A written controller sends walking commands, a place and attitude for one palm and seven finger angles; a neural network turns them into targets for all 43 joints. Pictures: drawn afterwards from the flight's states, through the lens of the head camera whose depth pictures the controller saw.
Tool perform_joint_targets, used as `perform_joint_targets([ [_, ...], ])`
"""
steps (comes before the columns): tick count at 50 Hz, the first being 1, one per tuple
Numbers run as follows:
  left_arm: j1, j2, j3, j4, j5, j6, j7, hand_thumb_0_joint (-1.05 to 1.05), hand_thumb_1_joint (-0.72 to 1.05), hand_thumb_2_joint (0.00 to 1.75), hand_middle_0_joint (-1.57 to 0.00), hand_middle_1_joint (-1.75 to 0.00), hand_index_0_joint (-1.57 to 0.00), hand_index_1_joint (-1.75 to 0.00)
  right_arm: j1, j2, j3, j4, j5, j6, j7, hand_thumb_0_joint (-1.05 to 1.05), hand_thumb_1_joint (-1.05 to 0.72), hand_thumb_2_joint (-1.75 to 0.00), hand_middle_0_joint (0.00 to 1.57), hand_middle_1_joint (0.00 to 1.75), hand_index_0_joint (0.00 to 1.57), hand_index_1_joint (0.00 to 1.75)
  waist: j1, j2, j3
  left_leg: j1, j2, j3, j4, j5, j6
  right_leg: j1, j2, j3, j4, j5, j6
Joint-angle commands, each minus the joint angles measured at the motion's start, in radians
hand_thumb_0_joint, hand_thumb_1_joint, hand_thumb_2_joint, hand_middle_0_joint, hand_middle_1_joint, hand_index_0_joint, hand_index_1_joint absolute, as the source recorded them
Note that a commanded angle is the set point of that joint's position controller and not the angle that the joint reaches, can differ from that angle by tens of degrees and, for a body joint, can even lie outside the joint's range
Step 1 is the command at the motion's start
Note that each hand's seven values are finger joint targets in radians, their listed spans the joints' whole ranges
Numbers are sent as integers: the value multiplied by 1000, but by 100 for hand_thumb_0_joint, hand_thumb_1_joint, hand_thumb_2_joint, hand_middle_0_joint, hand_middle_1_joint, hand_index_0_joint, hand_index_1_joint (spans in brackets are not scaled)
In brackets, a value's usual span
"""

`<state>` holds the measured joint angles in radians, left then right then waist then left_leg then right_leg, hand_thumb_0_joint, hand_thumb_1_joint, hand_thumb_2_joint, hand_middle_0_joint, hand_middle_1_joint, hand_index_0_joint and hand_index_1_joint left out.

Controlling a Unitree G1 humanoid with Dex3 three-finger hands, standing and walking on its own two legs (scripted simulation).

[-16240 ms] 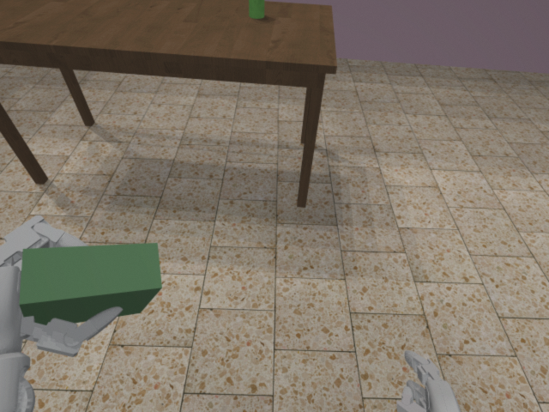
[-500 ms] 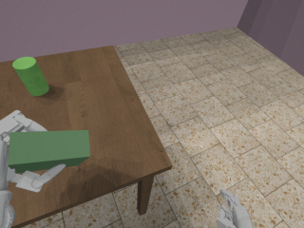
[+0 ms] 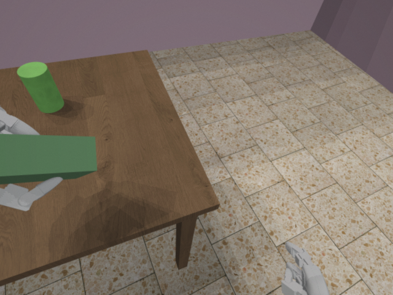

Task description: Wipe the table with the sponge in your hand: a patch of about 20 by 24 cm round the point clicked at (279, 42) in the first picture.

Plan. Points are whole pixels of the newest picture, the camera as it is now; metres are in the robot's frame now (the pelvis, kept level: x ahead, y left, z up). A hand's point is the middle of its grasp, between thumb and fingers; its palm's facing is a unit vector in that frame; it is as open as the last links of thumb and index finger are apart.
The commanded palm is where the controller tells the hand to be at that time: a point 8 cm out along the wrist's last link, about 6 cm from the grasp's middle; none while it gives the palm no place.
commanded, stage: come to a stop and stand still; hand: left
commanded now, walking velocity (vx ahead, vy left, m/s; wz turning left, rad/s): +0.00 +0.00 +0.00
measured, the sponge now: (56, 160) +0.26 +0.26 +0.16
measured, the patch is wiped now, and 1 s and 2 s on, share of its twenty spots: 0.00 0.00 0.00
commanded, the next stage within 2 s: look again from close up in 0.66 s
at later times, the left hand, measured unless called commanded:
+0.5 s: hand (36, 177) +0.23 +0.26 +0.17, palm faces +0.42 -0.86 -0.29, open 9.5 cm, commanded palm +0.17 +0.30 +0.18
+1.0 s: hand (45, 179) +0.23 +0.26 +0.15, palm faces +0.38 -0.85 -0.37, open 9.5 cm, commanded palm +0.18 +0.29 +0.18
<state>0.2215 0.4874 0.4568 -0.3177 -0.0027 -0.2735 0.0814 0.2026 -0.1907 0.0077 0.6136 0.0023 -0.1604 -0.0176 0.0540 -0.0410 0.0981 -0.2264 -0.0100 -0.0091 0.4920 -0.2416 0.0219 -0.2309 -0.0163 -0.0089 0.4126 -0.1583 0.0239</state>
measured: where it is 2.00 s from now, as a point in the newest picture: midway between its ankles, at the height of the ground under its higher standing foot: outside the picture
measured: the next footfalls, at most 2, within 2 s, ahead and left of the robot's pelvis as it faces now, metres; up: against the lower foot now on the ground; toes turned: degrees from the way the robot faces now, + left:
none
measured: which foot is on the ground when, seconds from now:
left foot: down 0.00-1.00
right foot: down 0.00-1.00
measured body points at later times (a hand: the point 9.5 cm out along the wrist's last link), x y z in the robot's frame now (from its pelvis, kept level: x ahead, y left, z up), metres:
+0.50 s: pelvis +0.01 +0.02 +0.00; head +0.02 +0.05 +0.45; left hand +0.20 +0.31 +0.18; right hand +0.19 -0.20 -0.06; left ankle +0.01 +0.10 -0.74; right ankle +0.04 -0.14 -0.74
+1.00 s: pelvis +0.02 +0.01 +0.00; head +0.04 +0.04 +0.45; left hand +0.21 +0.31 +0.17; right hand +0.19 -0.21 -0.07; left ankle +0.01 +0.10 -0.74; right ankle +0.04 -0.14 -0.74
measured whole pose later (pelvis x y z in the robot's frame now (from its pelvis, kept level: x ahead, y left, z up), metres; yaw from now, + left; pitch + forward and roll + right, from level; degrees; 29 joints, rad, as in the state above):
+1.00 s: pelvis +0.02 +0.01 +0.00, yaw +0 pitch -2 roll -1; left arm 0.43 0.36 0.35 -0.47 -0.02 -0.23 0.11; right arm 0.19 -0.18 0.01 0.60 0.01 -0.13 -0.02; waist 0.03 -0.04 0.09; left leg -0.19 -0.02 0.00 0.48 -0.26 0.04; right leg -0.19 -0.03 0.00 0.38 -0.17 0.05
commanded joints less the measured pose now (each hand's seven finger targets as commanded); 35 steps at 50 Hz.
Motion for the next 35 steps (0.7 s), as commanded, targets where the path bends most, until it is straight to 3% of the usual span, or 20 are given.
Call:
perform_joint_targets([
  [1,123,4,-44,-291,-45,-67,7,0,10,130,-120,-160,-120,-160,-58,-145,-66,-176,7,-68,22,0,-90,-90,20,30,20,30,-15,153,-283,-2,70,-48,-77,259,-5,198,-61,72,12,178,-57],
  [3,207,-31,-79,-309,-49,-54,15,0,10,130,-120,-160,-120,-160,-80,-135,-61,-179,15,-66,27,0,-90,-90,20,30,20,30,-17,72,-257,-31,79,-61,-109,175,4,186,-47,51,23,115,-46],
  [5,191,26,-24,-326,-44,-47,25,0,10,130,-120,-160,-120,-160,-74,-142,-61,-188,11,-59,19,0,-90,-90,20,30,20,30,-14,-11,-214,-86,79,-69,-130,86,2,175,-37,45,6,54,-35],
  [7,165,71,35,-309,-46,-48,32,0,10,130,-120,-160,-120,-160,-80,-139,-59,-190,9,-53,0,0,-90,-90,20,30,20,30,-17,-56,-192,-91,65,-68,-132,10,3,145,-42,63,-23,4,-35],
  [8,128,117,78,-327,-47,-48,41,0,10,130,-120,-160,-120,-160,-91,-141,-56,-186,11,-45,-12,0,-90,-90,20,30,20,30,-23,-19,-176,-104,64,-78,-143,-37,8,134,-45,66,-22,-33,-35],
  [13,-28,113,60,-372,-45,-67,37,0,10,130,-120,-160,-120,-160,-105,-125,-45,-188,11,-52,-35,0,-90,-90,20,30,20,30,-30,148,-139,-130,66,-92,-170,-124,25,136,-37,73,-19,-57,-39],
  [14,-42,90,36,-368,-41,-70,35,0,10,130,-120,-160,-120,-160,-98,-124,-43,-184,9,-59,-36,0,-90,-90,20,30,20,30,-29,168,-147,-126,69,-86,-173,-139,26,144,-35,70,-15,-51,-40],
  [18,0,-3,-51,-386,-37,-70,33,0,10,130,-120,-160,-120,-160,-92,-120,-44,-173,10,-86,-21,0,-90,-90,20,30,20,30,-28,154,-180,-78,62,-78,-158,-45,17,170,-29,58,-9,20,-41],
  [21,34,-17,-68,-377,-26,-58,37,0,10,130,-120,-160,-120,-160,-71,-134,-51,-162,4,-85,-11,0,-90,-90,20,30,20,30,-27,135,-191,-58,67,-75,-146,65,1,177,-25,51,-4,91,-39],
  [25,88,3,-29,-327,-26,-43,43,0,10,130,-120,-160,-120,-160,-73,-134,-53,-165,3,-60,-7,0,-90,-90,20,30,20,30,-26,108,-184,-74,71,-70,-145,117,-13,194,-25,38,-6,126,-35],
  [27,109,20,-1,-311,-31,-38,42,0,10,130,-120,-160,-120,-160,-73,-131,-53,-172,4,-46,-10,0,-90,-90,20,30,20,30,-28,66,-184,-69,69,-64,-133,145,-16,203,-31,38,-16,159,-36],
  [28,113,40,18,-328,-34,-37,43,0,10,130,-120,-160,-120,-160,-83,-130,-54,-172,7,-43,-12,0,-90,-90,20,30,20,30,-31,67,-189,-64,67,-67,-136,152,-19,206,-27,36,-13,160,-35],
  [35,91,35,5,-401,-38,-38,39,0,10,130,-120,-160,-120,-160,-89,-124,-47,-193,7,-39,-18,0,-90,-90,20,30,20,30,-29,138,-184,-75,73,-63,-155,130,-14,229,-22,20,-3,153,-28],
])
